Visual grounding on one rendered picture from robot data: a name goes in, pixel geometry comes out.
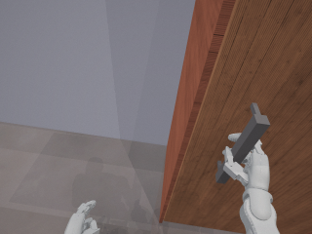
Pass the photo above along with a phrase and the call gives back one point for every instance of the left robot hand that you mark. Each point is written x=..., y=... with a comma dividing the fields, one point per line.
x=78, y=224

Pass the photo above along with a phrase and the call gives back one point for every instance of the right robot hand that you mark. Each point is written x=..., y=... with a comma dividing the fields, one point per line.
x=256, y=165

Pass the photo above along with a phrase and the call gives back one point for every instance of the right robot forearm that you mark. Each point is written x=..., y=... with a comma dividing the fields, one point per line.
x=257, y=213

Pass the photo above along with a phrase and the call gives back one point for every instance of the handle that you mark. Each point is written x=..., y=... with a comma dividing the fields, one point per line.
x=254, y=130

